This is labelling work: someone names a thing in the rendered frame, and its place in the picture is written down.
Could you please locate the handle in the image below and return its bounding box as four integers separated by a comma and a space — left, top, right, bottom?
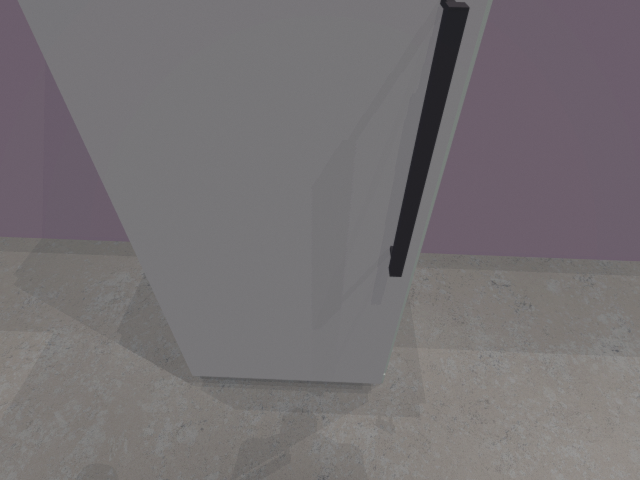
389, 0, 470, 277

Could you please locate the fridge door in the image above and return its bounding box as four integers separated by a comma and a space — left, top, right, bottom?
18, 0, 488, 384

